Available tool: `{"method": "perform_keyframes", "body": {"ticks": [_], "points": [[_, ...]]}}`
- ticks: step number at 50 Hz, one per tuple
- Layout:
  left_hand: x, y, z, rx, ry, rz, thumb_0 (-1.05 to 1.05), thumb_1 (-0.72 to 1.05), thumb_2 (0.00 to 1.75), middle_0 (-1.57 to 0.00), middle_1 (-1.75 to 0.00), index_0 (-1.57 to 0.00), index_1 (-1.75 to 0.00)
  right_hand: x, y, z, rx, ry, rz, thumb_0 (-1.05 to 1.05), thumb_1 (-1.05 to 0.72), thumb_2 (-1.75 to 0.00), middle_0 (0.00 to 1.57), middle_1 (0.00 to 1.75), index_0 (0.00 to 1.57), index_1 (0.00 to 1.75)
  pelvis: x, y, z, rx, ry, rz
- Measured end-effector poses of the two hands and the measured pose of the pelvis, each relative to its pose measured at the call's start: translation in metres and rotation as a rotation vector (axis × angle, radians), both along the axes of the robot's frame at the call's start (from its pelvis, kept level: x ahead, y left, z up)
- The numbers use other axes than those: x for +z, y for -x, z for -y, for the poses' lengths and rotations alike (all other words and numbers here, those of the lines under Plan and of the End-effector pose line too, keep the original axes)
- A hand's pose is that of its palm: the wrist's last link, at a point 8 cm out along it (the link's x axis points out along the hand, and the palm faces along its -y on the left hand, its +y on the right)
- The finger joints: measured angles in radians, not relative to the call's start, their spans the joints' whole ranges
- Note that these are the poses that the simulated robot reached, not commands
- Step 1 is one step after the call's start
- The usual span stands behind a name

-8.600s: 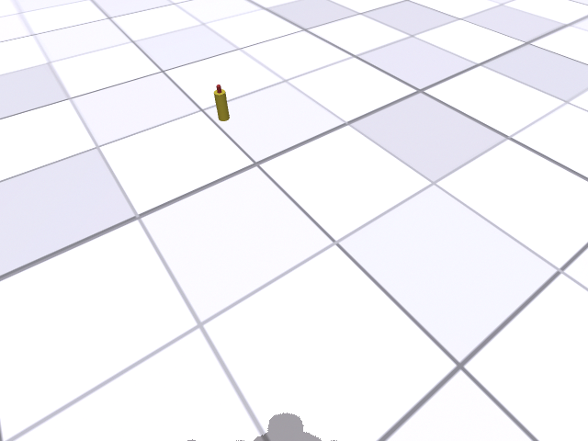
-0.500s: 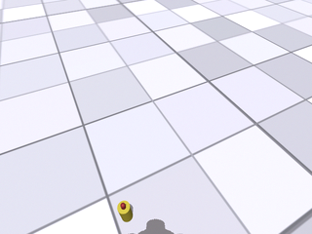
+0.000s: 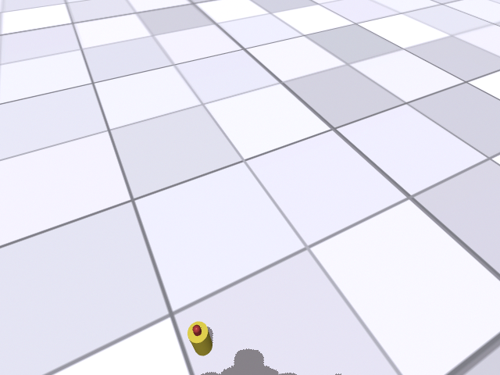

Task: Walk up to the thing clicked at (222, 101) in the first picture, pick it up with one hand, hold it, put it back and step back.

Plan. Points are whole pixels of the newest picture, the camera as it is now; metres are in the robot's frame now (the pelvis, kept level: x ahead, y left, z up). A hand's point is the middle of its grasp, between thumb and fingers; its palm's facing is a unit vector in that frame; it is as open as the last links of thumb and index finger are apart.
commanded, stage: go down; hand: left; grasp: from the side
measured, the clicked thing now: (200, 337) +0.36 +0.19 -0.67
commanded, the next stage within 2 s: none
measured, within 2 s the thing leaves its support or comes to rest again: neither
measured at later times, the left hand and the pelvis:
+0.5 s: hand out of the picture +0.15 +0.28 -0.20, palm faces +0.06 -0.95 -0.32, open 16.4 cm; pelvis -0.01 +0.00 -0.07, yaw -2 degrees
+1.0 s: hand out of the picture +0.14 +0.30 -0.23, palm faces +0.09 -0.96 -0.27, open 17.5 cm; pelvis -0.03 +0.00 -0.12, yaw -1 degrees
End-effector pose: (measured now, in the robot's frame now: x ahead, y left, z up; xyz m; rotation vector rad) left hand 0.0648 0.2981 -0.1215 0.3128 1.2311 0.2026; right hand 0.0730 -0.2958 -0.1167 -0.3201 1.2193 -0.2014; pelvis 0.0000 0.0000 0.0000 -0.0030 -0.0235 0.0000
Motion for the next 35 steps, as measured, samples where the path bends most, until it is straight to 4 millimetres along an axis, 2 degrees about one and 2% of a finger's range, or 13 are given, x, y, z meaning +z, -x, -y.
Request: {"method": "perform_keyframes", "body": {"ticks": [4,8,12,17,21,28,35], "points": [[-0.003,-0.032,0.004,0.029,0.010,0.096,0.01,0.80,0.79,-0.18,-0.22,-0.17,-0.21,0.000,-0.007,-0.011,0.001,-0.011,0.099,0.01,-0.95,-0.91,0.20,0.30,0.20,0.30,-0.006,0.009,0.001,0.005,0.003,-0.043],[-0.010,-0.068,0.001,0.021,0.014,0.139,0.01,0.61,0.60,-0.11,-0.15,-0.11,-0.14,-0.005,-0.004,-0.023,-0.007,-0.031,0.134,0.01,-0.96,-0.91,0.20,0.30,0.20,0.30,-0.014,0.015,0.003,-0.005,0.005,-0.102],[-0.014,-0.085,-0.003,0.011,0.013,0.156,0.01,0.39,0.41,-0.07,-0.11,-0.07,-0.10,-0.010,0.004,-0.031,-0.035,-0.052,0.153,0.01,-0.95,-0.91,0.20,0.30,0.21,0.30,-0.022,0.015,0.004,-0.018,0.008,-0.138],[-0.027,-0.084,-0.011,0.022,0.020,0.145,0.00,0.09,0.25,-0.05,-0.09,-0.06,-0.08,-0.020,0.006,-0.032,-0.043,-0.058,0.172,0.01,-0.93,-0.90,0.20,0.30,0.21,0.30,-0.036,0.014,0.002,-0.027,0.012,-0.191],[-0.039,-0.078,-0.019,0.022,0.020,0.162,0.00,-0.12,0.17,-0.06,-0.08,-0.06,-0.08,-0.032,-0.001,-0.030,-0.034,-0.042,0.200,0.01,-0.91,-0.90,0.20,0.30,0.21,0.30,-0.052,0.014,0.001,-0.027,0.015,-0.234],[-0.051,-0.070,-0.026,0.020,0.027,0.197,0.00,-0.41,0.06,-0.08,-0.07,-0.07,-0.07,-0.045,-0.031,-0.029,0.006,-0.008,0.279,0.01,-0.90,-0.89,0.20,0.30,0.20,0.30,-0.075,0.014,0.000,-0.023,0.024,-0.283],[-0.057,-0.066,-0.029,0.024,0.038,0.209,0.00,-0.54,0.02,-0.09,-0.06,-0.09,-0.06,-0.047,-0.061,-0.037,0.053,0.002,0.375,0.01,-0.89,-0.89,0.20,0.30,0.20,0.30,-0.088,0.014,0.000,-0.019,0.034,-0.312]]}}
